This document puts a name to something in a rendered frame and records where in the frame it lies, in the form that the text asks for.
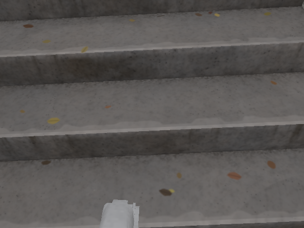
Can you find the robot left thigh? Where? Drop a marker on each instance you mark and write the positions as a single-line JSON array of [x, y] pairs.
[[120, 214]]

